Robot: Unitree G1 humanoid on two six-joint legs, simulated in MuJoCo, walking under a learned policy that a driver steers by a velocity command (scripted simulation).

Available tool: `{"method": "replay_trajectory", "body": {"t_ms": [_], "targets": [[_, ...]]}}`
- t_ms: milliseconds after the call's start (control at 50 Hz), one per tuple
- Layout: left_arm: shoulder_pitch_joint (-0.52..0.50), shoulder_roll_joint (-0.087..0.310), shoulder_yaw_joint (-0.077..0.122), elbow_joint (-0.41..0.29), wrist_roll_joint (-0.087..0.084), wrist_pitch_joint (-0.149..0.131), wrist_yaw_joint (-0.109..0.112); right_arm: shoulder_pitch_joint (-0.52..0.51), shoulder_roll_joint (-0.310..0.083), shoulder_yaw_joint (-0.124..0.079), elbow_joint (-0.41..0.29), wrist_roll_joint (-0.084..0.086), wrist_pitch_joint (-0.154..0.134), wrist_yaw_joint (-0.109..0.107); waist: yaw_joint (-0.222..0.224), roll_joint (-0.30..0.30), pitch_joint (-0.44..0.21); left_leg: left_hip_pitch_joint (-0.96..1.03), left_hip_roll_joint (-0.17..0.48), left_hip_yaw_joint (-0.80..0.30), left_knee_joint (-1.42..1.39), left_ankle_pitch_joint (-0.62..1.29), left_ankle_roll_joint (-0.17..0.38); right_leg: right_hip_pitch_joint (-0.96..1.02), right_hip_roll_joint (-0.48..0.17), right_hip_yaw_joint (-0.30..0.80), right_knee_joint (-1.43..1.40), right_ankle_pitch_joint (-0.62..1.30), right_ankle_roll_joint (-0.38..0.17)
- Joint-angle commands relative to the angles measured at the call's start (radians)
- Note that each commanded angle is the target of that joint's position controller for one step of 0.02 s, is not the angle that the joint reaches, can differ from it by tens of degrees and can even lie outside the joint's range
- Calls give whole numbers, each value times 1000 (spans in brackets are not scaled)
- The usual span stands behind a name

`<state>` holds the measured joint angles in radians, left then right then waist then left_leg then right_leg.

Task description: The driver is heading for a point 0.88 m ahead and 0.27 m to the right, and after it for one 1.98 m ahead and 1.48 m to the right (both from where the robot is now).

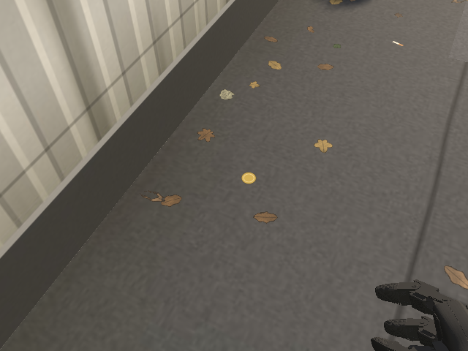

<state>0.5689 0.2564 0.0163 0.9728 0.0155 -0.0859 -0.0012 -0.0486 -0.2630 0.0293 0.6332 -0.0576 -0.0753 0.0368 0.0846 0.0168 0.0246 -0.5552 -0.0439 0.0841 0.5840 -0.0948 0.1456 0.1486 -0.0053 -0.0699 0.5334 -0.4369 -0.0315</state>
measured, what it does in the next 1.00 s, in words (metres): walks ahead, turning right: right foot, then left foot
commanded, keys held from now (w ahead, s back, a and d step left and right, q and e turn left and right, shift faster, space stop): w+shift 0.22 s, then w+e+shift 0.12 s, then e+shift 0.66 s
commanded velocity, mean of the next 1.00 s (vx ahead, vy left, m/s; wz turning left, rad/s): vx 0.56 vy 0.00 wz -0.53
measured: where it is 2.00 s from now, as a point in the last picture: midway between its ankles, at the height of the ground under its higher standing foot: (284, 258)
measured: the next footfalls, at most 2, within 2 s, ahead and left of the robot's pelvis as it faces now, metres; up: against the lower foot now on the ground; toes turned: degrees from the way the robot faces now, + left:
right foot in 0.42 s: +0.65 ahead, -0.11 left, +0.00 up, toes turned -8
left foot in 0.86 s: +0.90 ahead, -0.04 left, +0.00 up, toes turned -37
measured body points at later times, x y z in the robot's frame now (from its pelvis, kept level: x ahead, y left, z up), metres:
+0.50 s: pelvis +0.48 -0.05 +0.00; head +0.54 -0.05 +0.44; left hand +0.69 +0.18 -0.11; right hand +0.47 -0.32 -0.13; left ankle +0.25 +0.09 -0.57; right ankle +0.61 -0.11 -0.71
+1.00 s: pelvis +0.73 -0.05 +0.02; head +0.77 -0.05 +0.47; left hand +1.00 +0.15 -0.09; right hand +0.73 -0.36 -0.06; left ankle +0.87 -0.02 -0.71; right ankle +0.62 -0.09 -0.63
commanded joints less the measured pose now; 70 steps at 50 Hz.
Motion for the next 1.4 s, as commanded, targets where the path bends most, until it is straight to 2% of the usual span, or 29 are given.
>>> {"method": "replay_trajectory", "body": {"t_ms": [20, 40, 80, 140, 220, 300, 360, 400, 420, 440, 460, 480, 520, 560, 660, 740, 840, 860, 880, 900, 920, 960, 1020, 1260, 1280, 1300, 1320, 1340, 1400], "targets": [[-12, 111, 21, -155, -27, -19, 1, 547, -306, -118, 99, 2, 18, -36, -223, 195, -478, 1064, 454, -908, -202, -397, 204, -825, 77, 145, 1000, -38, -55], [-163, 159, 31, -186, -16, -21, 8, 464, -246, -117, 110, 22, 16, -34, -212, 58, -280, 941, 377, -765, -256, -370, 170, -941, -9, 166, 965, 80, -71], [-234, 113, 15, -198, -2, -20, -4, 393, -161, -103, 140, 24, -2, -30, -134, -31, -56, 620, 301, -537, -319, -169, 135, -891, -71, 153, 820, 143, -57], [-230, 68, 4, -207, 33, 25, -32, 394, -99, -83, 182, 42, -25, -40, -44, 16, 32, 382, 232, -398, -429, -186, 109, -802, -124, 150, 666, 115, -11], [-485, 54, -14, -317, 30, 27, -50, 417, -126, -91, 206, 56, -52, -25, -62, 14, 138, 293, 158, -220, -544, -15, 92, -843, -153, 76, 338, 373, 13], [-574, 61, -14, -323, 0, 20, -70, 470, -169, -99, 233, 66, -76, -13, -101, -23, 132, 390, 177, -42, -663, 274, 26, -641, -64, -10, 76, 674, -58], [-556, 91, -3, -309, 17, 17, -62, 514, -206, -101, 250, 39, -57, -38, -88, 40, 48, 656, 201, 44, -451, 894, -43, -617, 55, -87, 46, 554, -100], [-286, 132, 16, -225, 33, 4, -53, 496, -230, -105, 244, 12, -25, -66, 31, 87, -111, 680, 204, 73, -6, 1132, -91, -365, 143, -93, 32, 477, -125], [-108, 166, 33, -171, 45, -1, -44, 457, -236, -104, 228, 20, -18, -75, 115, 88, -177, 580, 176, 91, 304, 1005, -111, -178, 112, -42, -41, 546, -147], [-53, 240, 56, -152, 43, 4, -27, 484, -153, -88, 197, 13, -26, -67, 57, -54, -245, 317, 78, 77, 660, 159, -127, 55, -78, 174, 73, 794, -173], [-80, 369, 100, -179, 41, 16, -27, 597, -90, -66, 136, 91, -29, -58, -12, -369, -506, -138, -89, -73, 1167, -523, -197, 497, -401, 771, 51, 1178, -465], [-124, 340, 119, -215, -2, 32, -18, 502, -173, -72, 133, 53, -30, -71, 27, -33, -571, -141, -6, -176, 1138, -352, -162, 413, -315, 720, -13, 1156, -416], [-217, 228, 89, -200, -21, 47, -4, 352, -131, -53, 83, 32, -39, -64, -44, 53, -192, -148, 71, -153, 916, -292, -162, 3, -214, 496, -113, 1069, -329], [-228, 168, 70, -198, -31, 50, 6, 330, -122, -51, 61, 1, 9, -58, -97, 61, -75, -70, 96, -153, 777, -302, -189, -239, -144, 423, -178, 1131, -294], [-274, 220, 94, -234, -10, 51, -7, 260, -84, -36, -15, 18, 52, -63, -135, -9, -132, 91, 60, -107, 406, -161, -209, -458, -19, 338, -151, 1222, -226], [-245, 209, 104, -250, -21, 91, 4, 134, -96, -33, -55, 30, 62, -65, -69, -82, -143, 142, 9, -115, 213, 14, -196, -443, 49, 386, -88, 995, -106], [-281, 221, 118, -293, 3, 112, 19, 179, -140, -40, -40, 37, 19, -77, -86, -113, -68, 235, -5, -215, -111, 0, -166, -363, 40, 577, 45, 668, -56], [-296, 199, 111, -307, -11, 105, 17, 247, -158, -45, -23, 29, 4, -85, -118, -77, -77, 375, 67, -248, -212, 130, -140, -422, 79, 546, 159, 558, -22], [-201, 109, 88, -322, -26, 101, 17, 285, -230, -57, -27, 28, 3, -96, -71, 136, -185, 586, 350, -457, -175, 465, -71, -519, 168, 380, 427, 65, 20], [-100, 165, 100, -332, -18, 116, 25, 285, -235, -66, -34, 49, 32, -92, -36, 282, -305, 631, 530, -715, -204, 615, 84, -617, 257, 212, 566, -330, 40], [-92, 212, 106, -297, 26, 125, 23, 268, -178, -59, -47, 56, 51, -93, -29, 137, -261, 610, 503, -670, -179, 580, 103, -665, 157, 194, 672, -264, 54], [-227, 214, 106, -292, 17, 148, -1, 185, -102, -45, -69, 35, 72, -101, -57, 72, -141, 431, 370, -441, -251, 236, 68, -666, 91, 159, 721, -80, 73], [-263, 178, 93, -323, -2, 171, -21, 166, -133, -61, -54, 23, 75, -95, -52, 125, -89, 337, 279, -231, -283, 186, 38, -631, 71, 106, 699, 20, 98], [-385, 145, 73, -410, -16, 187, -66, 235, -209, -129, -13, 29, 72, -54, -65, 144, -101, 260, 378, 27, -181, -127, -59, -351, 22, -37, 104, 67, -8], [-328, 161, 80, -384, -15, 183, -64, 263, -194, -130, -5, 33, 81, -50, -44, 80, -110, 190, 358, 67, -80, -180, -113, -253, 31, 9, 5, 101, -31], [-290, 215, 92, -371, -5, 172, -47, 303, -161, -129, 5, 38, 94, -41, -29, -155, -49, 36, 265, 157, 167, -367, -191, -206, -101, 276, -207, 117, -79], [-312, 388, 131, -423, -1, 168, -30, 253, -112, -111, -89, 42, 109, -49, -45, -363, -19, -193, 97, 89, 358, -584, -265, -264, -358, 711, -252, 383, -216], [-264, 344, 137, -406, 17, 167, -13, 148, -153, -117, -94, 30, 117, -60, 18, -186, -28, -173, 106, -73, 494, -519, -249, -296, -328, 623, -236, 446, -267], [-438, 261, 111, -417, 10, 164, 6, 220, -151, -115, -48, 41, 103, -67, -97, -181, 2, -113, 115, -122, 484, -273, -221, -359, -143, 422, -214, 419, -191]]}}
Keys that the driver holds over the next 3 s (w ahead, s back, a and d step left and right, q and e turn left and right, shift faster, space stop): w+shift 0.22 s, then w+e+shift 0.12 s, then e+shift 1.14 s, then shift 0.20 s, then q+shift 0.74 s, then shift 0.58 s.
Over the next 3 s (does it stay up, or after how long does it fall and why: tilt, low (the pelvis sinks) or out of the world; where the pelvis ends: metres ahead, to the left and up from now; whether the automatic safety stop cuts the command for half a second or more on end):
stays up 0.71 -0.03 0.03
